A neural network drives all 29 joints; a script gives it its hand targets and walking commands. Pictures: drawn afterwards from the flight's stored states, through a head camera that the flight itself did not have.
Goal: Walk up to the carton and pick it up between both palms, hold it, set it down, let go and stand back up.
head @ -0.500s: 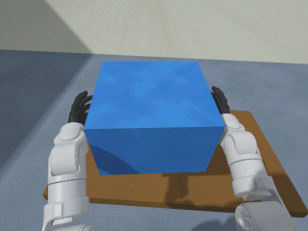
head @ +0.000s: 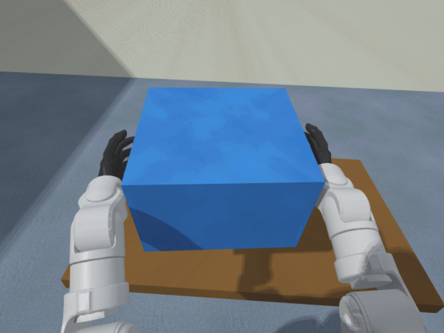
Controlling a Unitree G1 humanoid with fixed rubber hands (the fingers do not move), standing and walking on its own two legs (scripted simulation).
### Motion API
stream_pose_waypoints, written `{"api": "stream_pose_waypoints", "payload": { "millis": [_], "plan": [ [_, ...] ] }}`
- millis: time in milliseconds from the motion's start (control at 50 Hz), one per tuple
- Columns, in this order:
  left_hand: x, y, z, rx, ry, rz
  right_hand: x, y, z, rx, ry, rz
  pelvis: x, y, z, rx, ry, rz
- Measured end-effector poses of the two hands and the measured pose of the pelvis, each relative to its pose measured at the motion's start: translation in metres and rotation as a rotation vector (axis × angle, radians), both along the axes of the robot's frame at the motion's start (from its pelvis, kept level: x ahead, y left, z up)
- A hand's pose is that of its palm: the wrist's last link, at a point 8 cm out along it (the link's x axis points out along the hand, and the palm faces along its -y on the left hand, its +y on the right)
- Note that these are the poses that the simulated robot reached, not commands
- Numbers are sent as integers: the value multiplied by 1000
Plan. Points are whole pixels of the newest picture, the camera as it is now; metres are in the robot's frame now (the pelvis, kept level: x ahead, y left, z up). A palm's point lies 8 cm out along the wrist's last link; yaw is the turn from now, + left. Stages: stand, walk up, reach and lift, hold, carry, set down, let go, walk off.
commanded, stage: hold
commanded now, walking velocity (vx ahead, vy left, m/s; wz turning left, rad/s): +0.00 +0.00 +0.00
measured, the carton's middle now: (219, 164) +0.38 +0.00 +0.18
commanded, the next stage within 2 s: none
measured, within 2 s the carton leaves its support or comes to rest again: neither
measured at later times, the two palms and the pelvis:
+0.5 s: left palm (112, 177) +0.34 +0.17 +0.18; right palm (317, 167) +0.36 -0.18 +0.18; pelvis +0.00 +0.00 +0.00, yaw +0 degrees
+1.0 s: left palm (111, 178) +0.34 +0.18 +0.18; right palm (316, 167) +0.36 -0.18 +0.18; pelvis +0.00 +0.00 +0.00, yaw +0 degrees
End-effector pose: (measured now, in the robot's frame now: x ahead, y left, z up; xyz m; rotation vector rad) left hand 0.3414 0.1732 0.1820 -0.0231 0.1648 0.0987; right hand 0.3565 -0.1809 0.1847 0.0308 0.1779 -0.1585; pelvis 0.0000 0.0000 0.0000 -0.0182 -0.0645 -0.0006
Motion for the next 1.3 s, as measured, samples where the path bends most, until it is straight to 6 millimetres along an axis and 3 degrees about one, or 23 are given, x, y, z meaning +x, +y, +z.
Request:
{"api": "stream_pose_waypoints", "payload": {
  "millis": [1300],
  "plan": [
    [0,2,0,5,4,3,1,2,-2,4,3,4,-1,1,0,1,2,7]
  ]
}}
